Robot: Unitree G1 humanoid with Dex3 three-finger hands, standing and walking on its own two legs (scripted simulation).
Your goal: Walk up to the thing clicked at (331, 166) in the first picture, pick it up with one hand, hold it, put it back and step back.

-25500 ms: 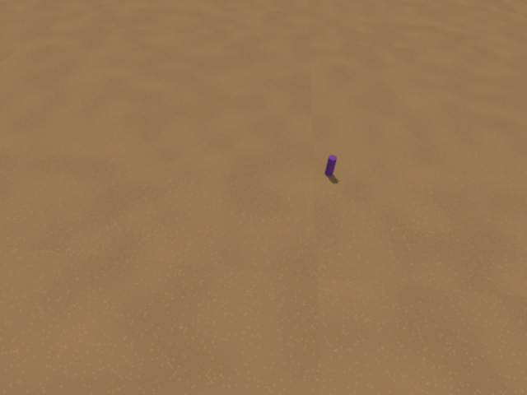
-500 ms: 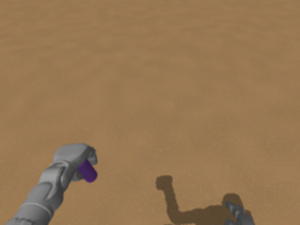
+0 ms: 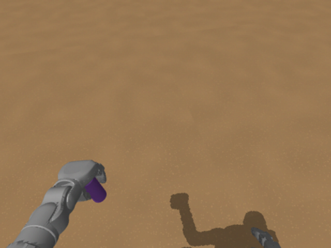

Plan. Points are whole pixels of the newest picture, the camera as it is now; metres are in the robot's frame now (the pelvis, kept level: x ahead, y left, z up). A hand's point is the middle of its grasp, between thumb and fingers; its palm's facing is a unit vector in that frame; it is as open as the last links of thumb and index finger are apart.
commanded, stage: crouch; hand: left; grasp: from above
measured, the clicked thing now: (93, 187) +0.31 +0.21 -0.07
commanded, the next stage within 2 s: lower in 1.74 s
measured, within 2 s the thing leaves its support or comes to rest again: neither
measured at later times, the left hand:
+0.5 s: hand (98, 209) +0.31 +0.24 -0.23, palm faces -0.42 +0.04 -0.91, open 6.8 cm
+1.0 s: hand (109, 223) +0.33 +0.26 -0.45, palm faces -0.45 -0.02 -0.89, open 6.8 cm
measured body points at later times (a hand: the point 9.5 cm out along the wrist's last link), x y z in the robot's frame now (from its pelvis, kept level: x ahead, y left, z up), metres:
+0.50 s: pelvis -0.05 +0.01 -0.12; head +0.07 +0.02 +0.31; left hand +0.33 +0.23 -0.18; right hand +0.05 -0.28 -0.24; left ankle +0.00 +0.13 -0.74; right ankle +0.00 -0.13 -0.74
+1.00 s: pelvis -0.08 +0.01 -0.30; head +0.12 +0.04 +0.11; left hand +0.35 +0.25 -0.40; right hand -0.01 -0.26 -0.42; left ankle +0.00 +0.13 -0.74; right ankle +0.00 -0.13 -0.74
